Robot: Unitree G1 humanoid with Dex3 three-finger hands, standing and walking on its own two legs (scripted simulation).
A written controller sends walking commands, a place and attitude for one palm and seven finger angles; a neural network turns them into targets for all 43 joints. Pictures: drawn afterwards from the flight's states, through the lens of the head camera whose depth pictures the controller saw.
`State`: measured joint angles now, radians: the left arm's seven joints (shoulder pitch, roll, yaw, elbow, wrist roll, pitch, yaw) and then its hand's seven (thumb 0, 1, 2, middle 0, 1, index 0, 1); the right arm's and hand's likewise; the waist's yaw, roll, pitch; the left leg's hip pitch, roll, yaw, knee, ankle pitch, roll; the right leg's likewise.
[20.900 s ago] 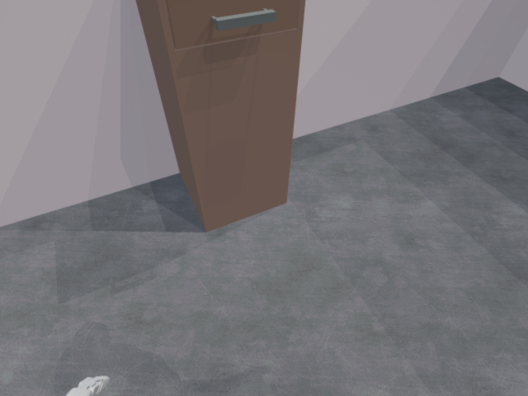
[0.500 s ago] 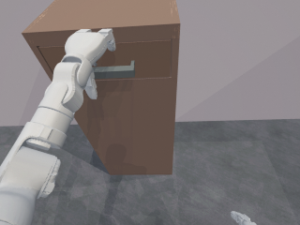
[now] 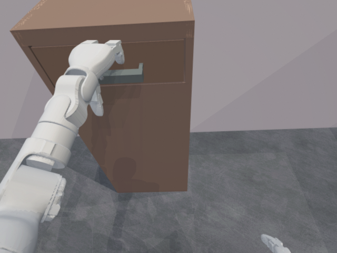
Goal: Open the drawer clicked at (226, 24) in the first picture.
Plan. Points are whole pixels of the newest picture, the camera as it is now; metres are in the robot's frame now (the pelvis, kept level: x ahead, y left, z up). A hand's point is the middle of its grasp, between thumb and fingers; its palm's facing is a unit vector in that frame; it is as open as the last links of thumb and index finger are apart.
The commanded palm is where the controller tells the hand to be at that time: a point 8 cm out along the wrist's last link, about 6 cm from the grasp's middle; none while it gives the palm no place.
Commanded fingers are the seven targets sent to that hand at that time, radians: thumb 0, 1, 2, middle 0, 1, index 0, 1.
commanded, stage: lower the fingers behind the handle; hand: left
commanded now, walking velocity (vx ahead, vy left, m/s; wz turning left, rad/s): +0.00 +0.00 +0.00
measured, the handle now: (111, 72) +0.53 +0.18 +0.15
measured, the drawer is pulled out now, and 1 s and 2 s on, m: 0.00 0.00 0.00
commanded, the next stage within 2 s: close the thumb around the handle in 1.32 s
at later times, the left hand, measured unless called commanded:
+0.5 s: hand (103, 84) +0.47 +0.18 +0.16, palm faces +0.05 -0.04 -1.00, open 13.9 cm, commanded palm +0.44 +0.19 +0.21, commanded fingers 0.00 -0.50 0.30 -0.30 -1.20 -0.30 -1.20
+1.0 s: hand (111, 92) +0.47 +0.17 +0.13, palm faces +0.03 -0.01 -1.00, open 13.9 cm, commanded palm +0.44 +0.18 +0.19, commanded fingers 0.00 -0.50 0.30 -0.30 -1.20 -0.30 -1.20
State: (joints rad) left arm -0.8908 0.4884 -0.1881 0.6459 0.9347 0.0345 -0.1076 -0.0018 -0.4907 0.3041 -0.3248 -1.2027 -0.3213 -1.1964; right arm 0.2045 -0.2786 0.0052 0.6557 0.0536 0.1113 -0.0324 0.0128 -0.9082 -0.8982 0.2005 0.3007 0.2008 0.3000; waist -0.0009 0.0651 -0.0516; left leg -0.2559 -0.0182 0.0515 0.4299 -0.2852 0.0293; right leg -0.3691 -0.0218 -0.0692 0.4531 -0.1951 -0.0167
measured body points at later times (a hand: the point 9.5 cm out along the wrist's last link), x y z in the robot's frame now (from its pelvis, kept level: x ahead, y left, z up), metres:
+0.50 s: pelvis +0.01 +0.01 +0.00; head +0.05 -0.02 +0.45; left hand +0.46 +0.18 +0.21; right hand +0.14 -0.25 -0.14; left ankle -0.05 +0.10 -0.74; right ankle +0.02 -0.11 -0.74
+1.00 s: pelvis +0.01 +0.00 +0.00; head +0.06 -0.03 +0.44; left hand +0.47 +0.17 +0.18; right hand +0.13 -0.25 -0.14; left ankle -0.05 +0.10 -0.74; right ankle +0.02 -0.11 -0.74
